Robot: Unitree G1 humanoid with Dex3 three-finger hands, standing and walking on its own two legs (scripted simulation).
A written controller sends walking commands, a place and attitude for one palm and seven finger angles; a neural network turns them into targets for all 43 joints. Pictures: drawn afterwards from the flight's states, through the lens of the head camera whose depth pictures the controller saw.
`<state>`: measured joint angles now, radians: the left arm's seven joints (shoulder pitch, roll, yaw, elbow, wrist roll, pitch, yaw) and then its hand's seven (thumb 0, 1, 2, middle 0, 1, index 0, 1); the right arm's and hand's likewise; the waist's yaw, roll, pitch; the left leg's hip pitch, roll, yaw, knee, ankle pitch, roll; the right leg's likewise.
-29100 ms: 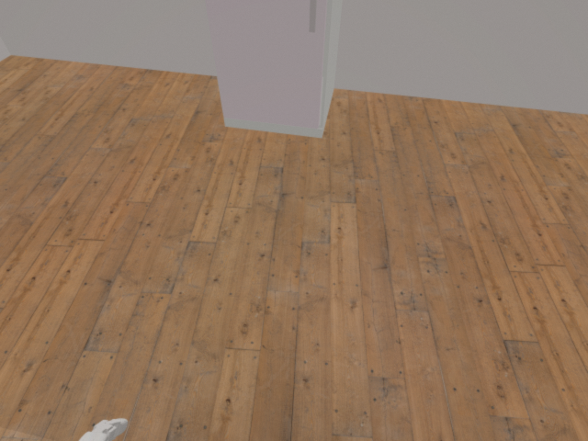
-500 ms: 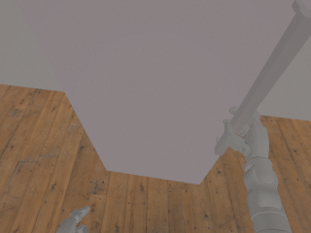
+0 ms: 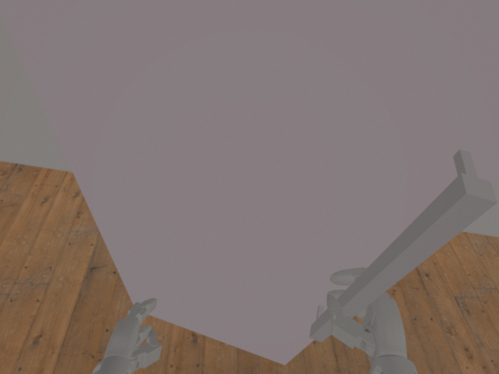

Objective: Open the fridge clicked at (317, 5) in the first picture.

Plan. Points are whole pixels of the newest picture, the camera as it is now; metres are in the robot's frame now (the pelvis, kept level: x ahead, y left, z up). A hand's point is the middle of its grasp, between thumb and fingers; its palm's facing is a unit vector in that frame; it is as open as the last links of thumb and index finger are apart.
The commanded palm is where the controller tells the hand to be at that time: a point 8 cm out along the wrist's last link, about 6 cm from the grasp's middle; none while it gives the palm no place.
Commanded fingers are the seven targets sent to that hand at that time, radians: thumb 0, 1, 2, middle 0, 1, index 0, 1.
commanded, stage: walk backward, drawing the door open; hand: right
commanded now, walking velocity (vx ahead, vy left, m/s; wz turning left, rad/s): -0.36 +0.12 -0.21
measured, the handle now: (365, 276) +0.27 -0.13 +0.08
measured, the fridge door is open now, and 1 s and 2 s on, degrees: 12 34 61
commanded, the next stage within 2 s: none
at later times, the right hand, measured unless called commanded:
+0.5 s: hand (325, 357) +0.17 -0.09 +0.02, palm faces +0.13 +0.98 -0.16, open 6.3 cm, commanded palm +0.13 -0.14 +0.02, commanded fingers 0.00 -0.90 -0.90 0.45 1.40 0.45 1.40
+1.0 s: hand out of the picture +0.05 -0.01 +0.03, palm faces +0.28 +0.95 -0.12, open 6.2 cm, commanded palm +0.01 -0.05 +0.02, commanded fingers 0.00 -0.90 -0.90 0.45 1.40 0.45 1.40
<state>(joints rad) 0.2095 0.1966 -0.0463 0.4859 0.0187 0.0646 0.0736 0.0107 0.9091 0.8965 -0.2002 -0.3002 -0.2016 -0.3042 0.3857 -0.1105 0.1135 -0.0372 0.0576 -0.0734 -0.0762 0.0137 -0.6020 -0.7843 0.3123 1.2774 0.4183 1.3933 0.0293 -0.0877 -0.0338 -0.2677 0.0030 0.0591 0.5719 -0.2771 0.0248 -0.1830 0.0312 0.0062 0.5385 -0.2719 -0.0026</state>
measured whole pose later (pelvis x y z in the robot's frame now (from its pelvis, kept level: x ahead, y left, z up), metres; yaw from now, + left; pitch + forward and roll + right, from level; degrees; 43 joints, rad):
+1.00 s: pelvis -0.15 +0.16 +0.00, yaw -26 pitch -1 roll +2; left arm 0.26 0.17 -0.01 0.67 0.05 -0.13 0.07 0.01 0.91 0.90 -0.20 -0.30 -0.20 -0.30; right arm 0.17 -0.10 0.18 0.05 -0.04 -0.10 -0.06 0.03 -0.62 -0.74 0.34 1.30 0.37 1.40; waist 0.06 -0.05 0.08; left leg -0.51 -0.03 0.01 0.89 -0.35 -0.04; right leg -0.23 -0.10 0.16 0.47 -0.23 0.09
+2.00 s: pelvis -0.02 +0.52 -0.02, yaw -67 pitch +0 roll +0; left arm 0.14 0.21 0.03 0.61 0.03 -0.10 0.13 0.01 0.91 0.90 -0.20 -0.30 -0.20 -0.30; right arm 0.16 -0.22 -0.06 -0.06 0.02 -0.12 -0.09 0.03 -0.64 -0.80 0.39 1.33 0.40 1.40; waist 0.03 0.06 0.12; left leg -0.43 0.06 0.14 0.87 -0.44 -0.01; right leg -0.31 -0.02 -0.13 0.65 -0.31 -0.03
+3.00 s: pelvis +0.07 +0.70 -0.02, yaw -86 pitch -2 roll +1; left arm 0.31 0.22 -0.03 0.79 -0.04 -0.06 0.11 0.01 0.93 0.90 -0.21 -0.30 -0.21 -0.31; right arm -0.62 -0.27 -0.15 0.97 0.05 -0.20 -0.05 0.04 -0.62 -0.80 0.32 1.19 0.45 1.40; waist 0.02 -0.05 0.12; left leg -0.34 0.00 0.08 0.61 -0.23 0.03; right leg -0.32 -0.05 -0.04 0.76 -0.42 0.00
